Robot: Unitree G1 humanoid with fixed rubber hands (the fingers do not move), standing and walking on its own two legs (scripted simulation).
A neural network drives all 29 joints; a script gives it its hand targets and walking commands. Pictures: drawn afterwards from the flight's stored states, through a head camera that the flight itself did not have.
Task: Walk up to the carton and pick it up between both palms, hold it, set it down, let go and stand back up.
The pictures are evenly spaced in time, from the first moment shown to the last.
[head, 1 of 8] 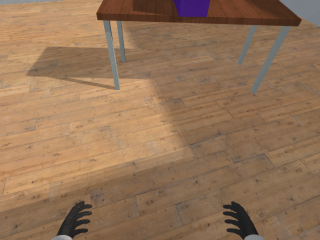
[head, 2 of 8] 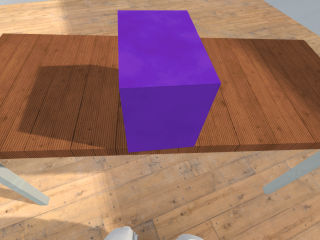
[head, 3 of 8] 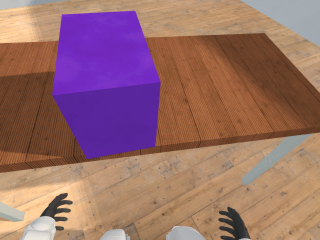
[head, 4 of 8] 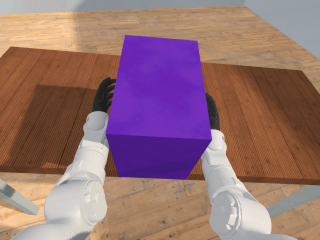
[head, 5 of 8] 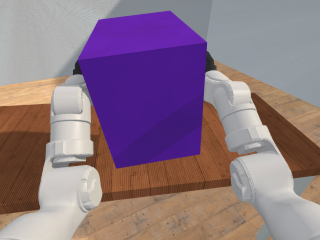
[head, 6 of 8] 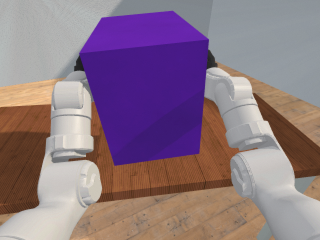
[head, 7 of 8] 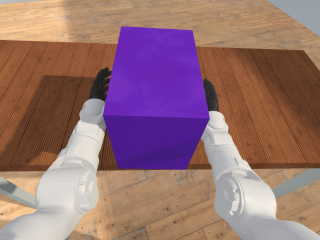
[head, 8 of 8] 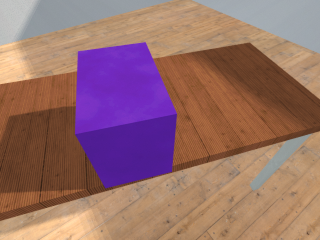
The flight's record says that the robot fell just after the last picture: no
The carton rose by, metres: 0.23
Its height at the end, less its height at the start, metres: +0.00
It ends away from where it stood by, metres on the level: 0.03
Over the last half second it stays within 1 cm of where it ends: yes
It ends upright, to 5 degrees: yes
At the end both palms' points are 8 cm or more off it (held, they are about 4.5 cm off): yes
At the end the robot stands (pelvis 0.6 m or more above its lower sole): yes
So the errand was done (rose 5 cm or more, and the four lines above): yes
